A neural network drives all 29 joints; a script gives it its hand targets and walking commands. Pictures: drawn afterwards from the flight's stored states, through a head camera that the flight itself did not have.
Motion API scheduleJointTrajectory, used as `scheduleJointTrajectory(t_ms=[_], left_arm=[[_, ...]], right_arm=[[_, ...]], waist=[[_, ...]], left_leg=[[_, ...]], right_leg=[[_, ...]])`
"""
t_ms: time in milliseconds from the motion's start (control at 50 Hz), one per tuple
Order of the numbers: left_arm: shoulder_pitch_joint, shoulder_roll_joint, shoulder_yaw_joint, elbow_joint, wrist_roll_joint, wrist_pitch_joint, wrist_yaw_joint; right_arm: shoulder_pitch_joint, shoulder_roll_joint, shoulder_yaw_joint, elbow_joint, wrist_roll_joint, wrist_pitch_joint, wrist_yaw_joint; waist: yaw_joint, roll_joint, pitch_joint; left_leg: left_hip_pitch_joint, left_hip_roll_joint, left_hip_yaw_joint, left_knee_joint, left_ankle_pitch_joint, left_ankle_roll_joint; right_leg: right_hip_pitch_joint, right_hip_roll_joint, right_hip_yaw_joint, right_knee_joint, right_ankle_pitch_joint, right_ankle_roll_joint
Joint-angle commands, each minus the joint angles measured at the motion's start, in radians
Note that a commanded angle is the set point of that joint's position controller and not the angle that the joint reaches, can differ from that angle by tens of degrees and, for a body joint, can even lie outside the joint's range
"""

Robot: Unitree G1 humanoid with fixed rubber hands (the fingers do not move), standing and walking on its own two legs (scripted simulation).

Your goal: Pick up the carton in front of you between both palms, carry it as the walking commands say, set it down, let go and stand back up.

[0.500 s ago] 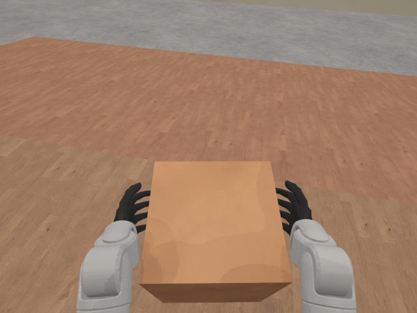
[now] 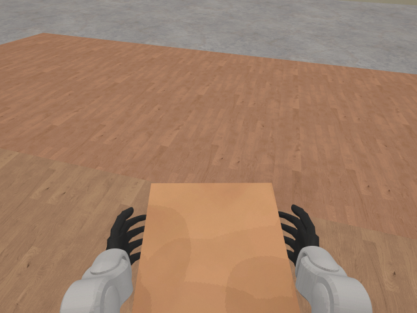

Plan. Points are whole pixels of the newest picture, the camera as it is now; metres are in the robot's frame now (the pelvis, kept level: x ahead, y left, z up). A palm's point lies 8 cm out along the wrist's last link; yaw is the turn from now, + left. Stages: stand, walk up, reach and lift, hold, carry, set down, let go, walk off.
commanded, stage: carry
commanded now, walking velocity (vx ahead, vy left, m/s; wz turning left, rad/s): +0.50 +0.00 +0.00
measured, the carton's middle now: (211, 265) +0.23 +0.01 +0.01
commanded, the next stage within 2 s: none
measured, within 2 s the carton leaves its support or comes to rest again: neither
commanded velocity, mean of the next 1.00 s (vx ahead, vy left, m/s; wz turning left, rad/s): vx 0.50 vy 0.00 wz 0.00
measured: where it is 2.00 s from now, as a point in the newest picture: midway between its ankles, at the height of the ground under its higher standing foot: (214, 163)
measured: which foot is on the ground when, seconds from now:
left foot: up 0.00-0.22, down 0.24-0.78, up 0.80-1.00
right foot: down 0.00-0.28, up 0.30-0.72, down 0.74-1.00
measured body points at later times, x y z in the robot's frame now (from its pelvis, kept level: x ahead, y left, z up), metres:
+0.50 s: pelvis +0.33 +0.04 +0.00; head +0.33 +0.05 +0.45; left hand +0.57 +0.16 +0.05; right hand +0.54 -0.14 +0.06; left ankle +0.31 +0.10 -0.75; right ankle +0.34 -0.11 -0.68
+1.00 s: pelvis +0.66 -0.04 +0.00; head +0.66 -0.05 +0.45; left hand +0.89 +0.12 +0.07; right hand +0.90 -0.19 +0.07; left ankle +0.67 +0.12 -0.67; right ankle +0.65 -0.10 -0.75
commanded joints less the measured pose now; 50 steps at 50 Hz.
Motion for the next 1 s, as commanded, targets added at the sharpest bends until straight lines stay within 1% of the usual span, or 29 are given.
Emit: scheduleJointTrajectory(t_ms=[0,60,140,180,200,220,240,260,280,300,320,340,360,380,440,540,640,680,700,720,740,760,780,800,840,860,900,940,980], left_arm=[[-0.402,-0.654,-0.582,-0.188,-0.199,-0.047,-0.054],[-0.346,-0.629,-0.579,-0.165,-0.186,-0.039,-0.072],[-0.322,-0.598,-0.560,-0.151,-0.159,-0.026,-0.070],[-0.319,-0.586,-0.556,-0.153,-0.150,-0.024,-0.066],[-0.318,-0.580,-0.557,-0.153,-0.146,-0.022,-0.063],[-0.325,-0.571,-0.558,-0.158,-0.141,-0.022,-0.061],[-0.335,-0.563,-0.556,-0.160,-0.136,-0.019,-0.060],[-0.326,-0.576,-0.571,-0.183,-0.143,-0.020,-0.062],[-0.342,-0.610,-0.584,-0.174,-0.150,-0.027,-0.066],[-0.344,-0.656,-0.581,-0.159,-0.145,-0.034,-0.073],[-0.346,-0.703,-0.581,-0.147,-0.137,-0.045,-0.082],[-0.345,-0.741,-0.576,-0.127,-0.128,-0.056,-0.090],[-0.342,-0.773,-0.582,-0.111,-0.118,-0.068,-0.097],[-0.324,-0.791,-0.586,-0.100,-0.109,-0.079,-0.099],[-0.293,-0.798,-0.590,-0.082,-0.089,-0.103,-0.092],[-0.291,-0.726,-0.596,-0.136,-0.099,-0.096,-0.068],[-0.313,-0.607,-0.584,-0.191,-0.129,-0.055,-0.047],[-0.310,-0.571,-0.567,-0.198,-0.139,-0.039,-0.040],[-0.295,-0.557,-0.557,-0.194,-0.143,-0.033,-0.037],[-0.287,-0.543,-0.546,-0.190,-0.146,-0.027,-0.034],[-0.280,-0.537,-0.538,-0.191,-0.143,-0.019,-0.031],[-0.295,-0.527,-0.532,-0.189,-0.148,-0.016,-0.031],[-0.278,-0.556,-0.535,-0.173,-0.156,-0.014,-0.036],[-0.304,-0.590,-0.543,-0.195,-0.168,-0.014,-0.045],[-0.349,-0.679,-0.574,-0.202,-0.173,-0.029,-0.065],[-0.375,-0.708,-0.586,-0.207,-0.175,-0.037,-0.075],[-0.386,-0.727,-0.597,-0.198,-0.178,-0.048,-0.093],[-0.384,-0.704,-0.597,-0.184,-0.177,-0.058,-0.101],[-0.396,-0.666,-0.587,-0.162,-0.174,-0.067,-0.096]], right_arm=[[-0.289,0.684,0.522,-0.111,0.117,-0.032,0.017],[-0.252,0.664,0.535,-0.120,0.100,-0.023,0.025],[-0.262,0.632,0.552,-0.139,0.113,-0.007,0.033],[-0.269,0.625,0.553,-0.140,0.123,-0.005,0.037],[-0.259,0.621,0.550,-0.130,0.124,-0.004,0.039],[-0.249,0.618,0.548,-0.124,0.122,-0.004,0.042],[-0.243,0.612,0.539,-0.115,0.117,-0.003,0.044],[-0.247,0.625,0.554,-0.098,0.135,-0.010,0.049],[-0.252,0.670,0.569,-0.115,0.157,-0.014,0.059],[-0.278,0.709,0.586,-0.128,0.168,-0.023,0.070],[-0.299,0.750,0.599,-0.128,0.169,-0.033,0.081],[-0.327,0.784,0.616,-0.135,0.173,-0.045,0.091],[-0.343,0.807,0.627,-0.134,0.177,-0.055,0.101],[-0.338,0.810,0.632,-0.135,0.180,-0.062,0.109],[-0.308,0.783,0.635,-0.124,0.184,-0.077,0.122],[-0.256,0.697,0.604,-0.137,0.167,-0.073,0.105],[-0.242,0.595,0.558,-0.164,0.145,-0.039,0.059],[-0.253,0.568,0.552,-0.181,0.140,-0.023,0.045],[-0.264,0.555,0.551,-0.193,0.140,-0.015,0.039],[-0.262,0.541,0.552,-0.200,0.139,-0.006,0.035],[-0.277,0.521,0.551,-0.208,0.143,0.003,0.030],[-0.277,0.523,0.565,-0.241,0.159,0.013,0.029],[-0.293,0.529,0.573,-0.247,0.169,0.016,0.031],[-0.298,0.582,0.586,-0.225,0.173,0.015,0.037],[-0.312,0.672,0.587,-0.203,0.168,0.001,0.057],[-0.309,0.709,0.594,-0.189,0.160,-0.007,0.066],[-0.316,0.742,0.602,-0.169,0.143,-0.024,0.073],[-0.319,0.741,0.601,-0.150,0.128,-0.038,0.069],[-0.339,0.711,0.595,-0.136,0.118,-0.045,0.059]], waist=[[-0.023,-0.088,-0.096],[-0.022,-0.125,-0.055],[-0.026,-0.155,0.010],[-0.035,-0.155,-0.026],[-0.050,-0.129,-0.067],[-0.067,-0.080,-0.134],[-0.082,0.084,-0.193],[-0.076,0.339,-0.250],[-0.070,0.235,-0.216],[-0.073,0.171,-0.207],[-0.064,0.062,-0.196],[-0.058,0.025,-0.184],[-0.054,0.037,-0.183],[-0.055,0.061,-0.178],[-0.057,0.113,-0.141],[-0.058,0.137,-0.045],[-0.064,0.159,0.034],[-0.059,0.163,0.012],[-0.044,0.157,-0.026],[-0.029,0.109,-0.084],[-0.004,0.036,-0.160],[-0.005,-0.264,-0.256],[-0.011,-0.297,-0.222],[-0.019,-0.213,-0.220],[-0.031,-0.023,-0.197],[-0.035,-0.024,-0.189],[-0.032,-0.070,-0.180],[-0.032,-0.102,-0.148],[-0.030,-0.115,-0.102]], left_leg=[[-0.128,0.000,0.022,-0.183,0.102,-0.007],[-0.085,-0.028,0.075,-0.320,0.170,0.004],[0.014,-0.049,0.127,-0.417,0.235,0.039],[0.170,-0.092,0.180,-0.438,0.188,0.054],[0.320,-0.134,0.223,-0.476,0.150,0.055],[0.527,-0.097,0.173,-0.479,0.113,0.053],[0.676,0.132,-0.226,-0.589,-0.165,0.125],[0.823,0.337,-0.640,-0.742,-0.151,0.249],[0.787,0.338,-0.603,-0.754,-0.016,0.256],[0.732,0.312,-0.513,-0.738,0.100,0.241],[0.665,0.295,-0.418,-0.730,0.135,0.203],[0.592,0.270,-0.339,-0.751,0.151,0.168],[0.551,0.248,-0.263,-0.766,0.121,0.140],[0.534,0.231,-0.216,-0.780,0.104,0.130],[0.539,0.204,-0.124,-0.826,0.068,0.127],[0.582,0.161,-0.011,-0.820,0.246,0.122],[0.627,0.156,0.049,-0.771,0.390,0.104],[0.633,0.153,0.083,-0.673,0.543,0.084],[0.607,0.137,0.121,-0.563,0.625,0.065],[0.540,0.092,0.157,-0.384,0.644,0.039],[0.381,0.068,0.140,-0.165,0.470,0.017],[0.080,-0.055,0.094,0.177,0.179,-0.038],[-0.068,-0.104,-0.015,0.335,-0.175,-0.021],[-0.104,-0.041,-0.085,0.417,-0.166,0.016],[-0.088,0.037,-0.115,0.347,-0.059,0.039],[-0.054,0.054,-0.115,0.272,-0.017,0.037],[-0.033,0.036,-0.070,0.182,0.028,0.026],[-0.058,0.029,-0.036,0.072,0.070,0.011],[-0.114,0.025,-0.007,-0.041,0.120,0.000]], right_leg=[[0.249,-0.249,0.233,-0.186,0.262,-0.066],[0.257,-0.220,0.153,-0.166,0.392,-0.052],[0.252,-0.216,0.098,-0.138,0.497,-0.035],[0.241,-0.206,0.037,0.003,0.672,-0.017],[0.198,-0.175,-0.015,0.141,0.706,0.003],[0.085,-0.146,-0.019,0.317,0.577,0.031],[-0.121,-0.086,-0.003,0.583,0.325,0.072],[-0.386,0.048,0.076,0.845,-0.140,0.090],[-0.454,-0.010,0.205,0.976,-0.205,0.062],[-0.470,-0.049,0.223,1.001,-0.174,0.041],[-0.459,-0.088,0.242,0.957,-0.120,0.032],[-0.426,-0.115,0.251,0.876,-0.067,0.031],[-0.391,-0.119,0.232,0.821,-0.039,0.034],[-0.379,-0.110,0.209,0.767,-0.023,0.039],[-0.408,-0.102,0.149,0.597,0.042,0.064],[-0.450,-0.080,0.072,0.333,0.173,0.078],[-0.401,-0.060,0.021,0.190,0.232,0.046],[-0.285,-0.032,-0.015,0.165,0.204,0.028],[-0.158,0.009,-0.053,0.139,0.169,0.025],[0.027,0.047,-0.074,0.110,0.121,0.027],[0.239,-0.069,0.082,0.099,0.034,0.012],[0.452,-0.357,0.617,-0.044,-0.173,-0.132],[0.449,-0.409,0.770,-0.172,-0.020,-0.173],[0.419,-0.398,0.643,-0.127,0.120,-0.159],[0.292,-0.350,0.464,-0.099,0.254,-0.104],[0.234,-0.324,0.396,-0.117,0.224,-0.069],[0.181,-0.286,0.296,-0.145,0.161,-0.051],[0.168,-0.267,0.238,-0.181,0.113,-0.058],[0.189,-0.255,0.205,-0.197,0.130,-0.077]])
